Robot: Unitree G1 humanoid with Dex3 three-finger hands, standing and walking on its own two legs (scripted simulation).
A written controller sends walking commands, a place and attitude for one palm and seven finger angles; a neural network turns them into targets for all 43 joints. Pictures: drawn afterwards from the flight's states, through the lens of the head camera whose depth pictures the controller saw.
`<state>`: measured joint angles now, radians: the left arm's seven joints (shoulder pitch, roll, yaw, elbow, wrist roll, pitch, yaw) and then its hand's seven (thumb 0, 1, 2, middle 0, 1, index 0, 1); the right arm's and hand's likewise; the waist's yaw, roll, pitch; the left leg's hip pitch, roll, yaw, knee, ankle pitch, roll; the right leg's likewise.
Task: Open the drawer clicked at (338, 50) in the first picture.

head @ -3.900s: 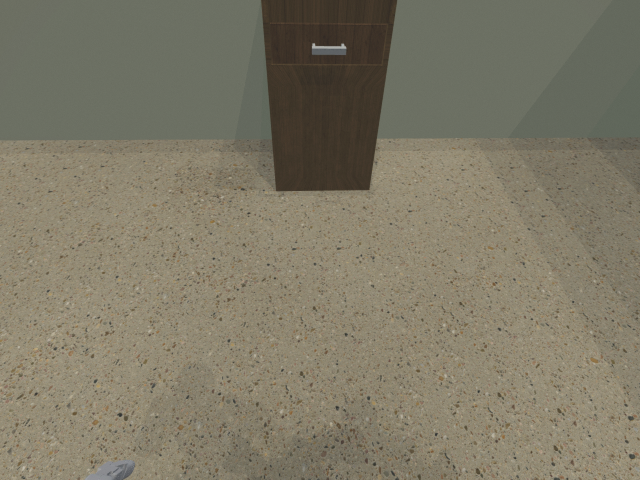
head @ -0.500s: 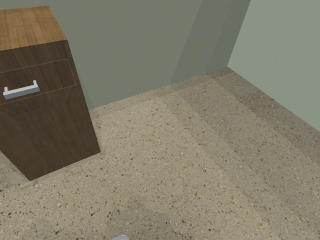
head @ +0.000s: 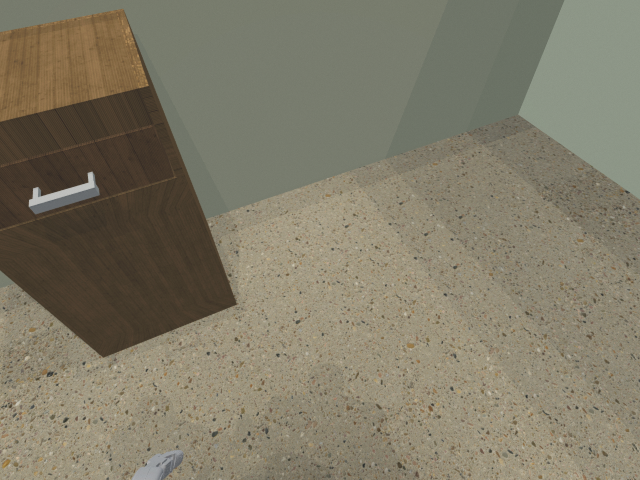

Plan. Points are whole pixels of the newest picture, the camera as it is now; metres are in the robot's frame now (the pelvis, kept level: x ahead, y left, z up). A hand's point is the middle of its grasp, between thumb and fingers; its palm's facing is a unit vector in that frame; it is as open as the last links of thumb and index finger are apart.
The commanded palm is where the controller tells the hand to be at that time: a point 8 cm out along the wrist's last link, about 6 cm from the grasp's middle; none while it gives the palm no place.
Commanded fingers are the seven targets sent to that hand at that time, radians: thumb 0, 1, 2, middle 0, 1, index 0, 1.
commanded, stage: turn to face it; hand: left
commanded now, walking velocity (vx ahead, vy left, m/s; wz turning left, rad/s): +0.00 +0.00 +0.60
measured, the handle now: (64, 190) +0.66 +0.55 -0.07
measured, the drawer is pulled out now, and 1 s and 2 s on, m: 0.00 0.00 0.00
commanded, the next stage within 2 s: take the last steps up to it in 0.52 s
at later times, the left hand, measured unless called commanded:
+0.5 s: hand out of the picture -0.07 +0.17 -0.16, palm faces +0.34 -0.90 -0.28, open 7.4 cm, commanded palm none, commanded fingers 0.00 0.90 0.90 -0.20 -0.30 -0.20 -0.30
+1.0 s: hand out of the picture +0.01 +0.19 -0.15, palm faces +0.37 -0.91 -0.21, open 7.4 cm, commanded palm none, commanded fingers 0.00 0.90 0.90 -0.20 -0.30 -0.20 -0.30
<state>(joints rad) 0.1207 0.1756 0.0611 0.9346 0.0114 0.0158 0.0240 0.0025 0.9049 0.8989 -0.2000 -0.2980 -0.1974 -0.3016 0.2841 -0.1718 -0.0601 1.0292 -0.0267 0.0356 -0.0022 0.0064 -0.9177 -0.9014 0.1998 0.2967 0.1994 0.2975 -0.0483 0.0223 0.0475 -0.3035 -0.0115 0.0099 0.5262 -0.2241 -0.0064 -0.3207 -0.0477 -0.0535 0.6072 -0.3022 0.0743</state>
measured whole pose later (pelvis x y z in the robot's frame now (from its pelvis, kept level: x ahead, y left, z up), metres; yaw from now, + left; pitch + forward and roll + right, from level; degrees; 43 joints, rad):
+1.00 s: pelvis +0.02 -0.01 +0.01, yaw +22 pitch -2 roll +2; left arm 0.21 0.18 0.03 1.02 0.03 0.01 -0.01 0.01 0.90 0.90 -0.20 -0.30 -0.20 -0.30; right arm 0.33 -0.19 -0.04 1.06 -0.03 -0.01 -0.02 0.00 -0.92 -0.90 0.20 0.30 0.20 0.30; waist -0.03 0.00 0.02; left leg -0.10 0.00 0.08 0.44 -0.31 0.01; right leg -0.28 -0.07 -0.09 0.61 -0.36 0.05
